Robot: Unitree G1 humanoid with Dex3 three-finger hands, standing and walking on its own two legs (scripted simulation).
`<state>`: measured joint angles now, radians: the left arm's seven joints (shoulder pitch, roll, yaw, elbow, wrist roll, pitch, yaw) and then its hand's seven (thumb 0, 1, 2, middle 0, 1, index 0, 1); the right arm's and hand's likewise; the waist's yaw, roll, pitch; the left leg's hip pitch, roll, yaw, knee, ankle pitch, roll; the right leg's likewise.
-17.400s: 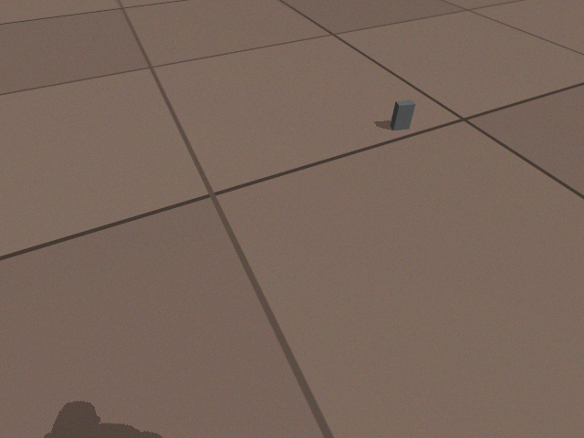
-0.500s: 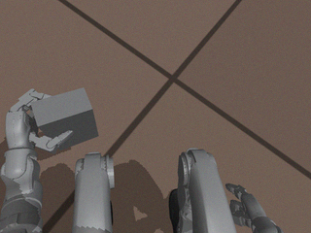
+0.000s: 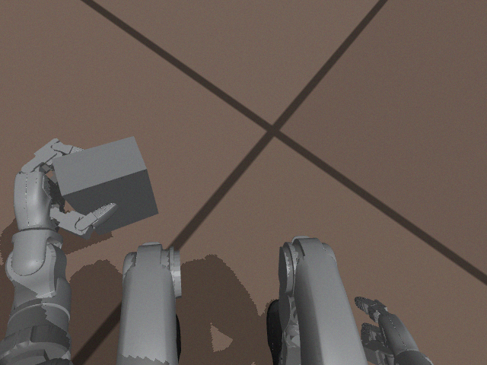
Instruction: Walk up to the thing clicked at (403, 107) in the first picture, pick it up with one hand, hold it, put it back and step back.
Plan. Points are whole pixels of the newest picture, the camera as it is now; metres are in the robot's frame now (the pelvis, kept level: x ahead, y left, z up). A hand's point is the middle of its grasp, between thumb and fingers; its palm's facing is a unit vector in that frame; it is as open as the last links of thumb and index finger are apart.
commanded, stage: lift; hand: left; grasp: from the side
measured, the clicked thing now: (114, 191) +0.41 +0.20 -0.06
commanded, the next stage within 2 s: none
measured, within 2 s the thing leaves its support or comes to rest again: neither
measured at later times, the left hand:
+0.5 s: hand (58, 173) +0.38 +0.23 +0.06, palm faces +0.11 -0.99 -0.04, open 9.9 cm
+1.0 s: hand out of the picture +0.38 +0.22 +0.25, palm faces +0.16 -0.99 -0.04, open 9.9 cm
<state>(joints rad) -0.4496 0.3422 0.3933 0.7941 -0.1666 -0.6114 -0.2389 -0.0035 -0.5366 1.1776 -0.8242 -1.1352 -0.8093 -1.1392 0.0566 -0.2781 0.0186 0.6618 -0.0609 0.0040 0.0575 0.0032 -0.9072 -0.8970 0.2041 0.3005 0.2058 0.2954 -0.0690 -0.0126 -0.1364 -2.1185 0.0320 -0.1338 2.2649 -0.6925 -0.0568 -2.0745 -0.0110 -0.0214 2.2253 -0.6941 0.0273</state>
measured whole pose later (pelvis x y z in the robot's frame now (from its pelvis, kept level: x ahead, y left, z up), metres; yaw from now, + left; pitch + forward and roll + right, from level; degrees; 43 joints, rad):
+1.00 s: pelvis +0.04 +0.00 +0.22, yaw +3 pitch +25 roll -3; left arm -0.08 0.26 0.21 0.18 -0.21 -0.24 -0.08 -0.01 -0.51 1.12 -0.82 -1.15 -0.81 -1.12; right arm 0.14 -0.23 -0.01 0.58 0.05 -0.04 -0.04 0.01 -0.90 -0.89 0.20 0.30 0.21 0.30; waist -0.03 0.03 -0.18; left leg -1.37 0.06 -0.08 1.56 -0.63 -0.04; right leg -1.33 -0.03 -0.04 1.52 -0.63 0.02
